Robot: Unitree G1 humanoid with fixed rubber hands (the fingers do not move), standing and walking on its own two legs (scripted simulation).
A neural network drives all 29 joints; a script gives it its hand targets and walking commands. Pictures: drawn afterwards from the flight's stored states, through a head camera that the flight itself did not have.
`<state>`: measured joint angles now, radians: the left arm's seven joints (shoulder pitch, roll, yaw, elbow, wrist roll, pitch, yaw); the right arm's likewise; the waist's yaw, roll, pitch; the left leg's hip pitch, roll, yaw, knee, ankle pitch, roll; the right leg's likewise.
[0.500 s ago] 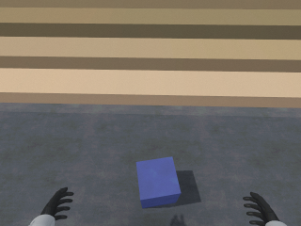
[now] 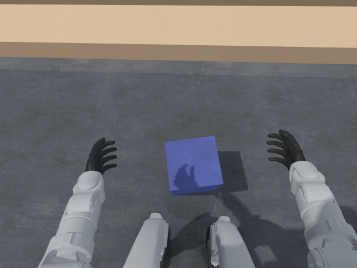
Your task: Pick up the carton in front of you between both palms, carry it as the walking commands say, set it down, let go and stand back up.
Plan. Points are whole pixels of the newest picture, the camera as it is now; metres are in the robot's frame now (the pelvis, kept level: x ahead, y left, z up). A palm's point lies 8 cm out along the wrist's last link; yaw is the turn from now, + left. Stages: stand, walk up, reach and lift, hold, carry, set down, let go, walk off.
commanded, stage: reach and lift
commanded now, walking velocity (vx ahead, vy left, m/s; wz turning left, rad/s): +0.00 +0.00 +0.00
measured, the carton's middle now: (192, 168) +0.43 +0.00 -0.56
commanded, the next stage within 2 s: none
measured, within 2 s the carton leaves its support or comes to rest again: neither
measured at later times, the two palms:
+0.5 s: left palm (129, 145) +0.41 +0.19 -0.18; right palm (258, 128) +0.48 -0.19 -0.18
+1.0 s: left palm (142, 165) +0.40 +0.19 -0.42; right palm (239, 155) +0.46 -0.19 -0.42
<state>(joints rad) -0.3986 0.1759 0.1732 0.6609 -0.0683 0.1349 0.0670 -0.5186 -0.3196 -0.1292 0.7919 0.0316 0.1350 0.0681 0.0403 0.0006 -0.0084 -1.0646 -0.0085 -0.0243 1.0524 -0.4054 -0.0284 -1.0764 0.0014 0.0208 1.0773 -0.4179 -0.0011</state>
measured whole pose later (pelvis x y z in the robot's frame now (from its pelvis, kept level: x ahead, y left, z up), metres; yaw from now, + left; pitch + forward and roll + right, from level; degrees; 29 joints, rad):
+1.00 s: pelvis -0.07 +0.00 -0.26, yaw +3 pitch +45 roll +4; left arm -1.07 0.17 0.22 0.84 -0.19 0.05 0.17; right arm -1.24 -0.43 -0.05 1.04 0.15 0.07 -0.03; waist 0.05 0.01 0.09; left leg -2.23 -0.05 -0.03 1.94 -0.51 -0.07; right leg -2.25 0.04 0.05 1.98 -0.52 0.01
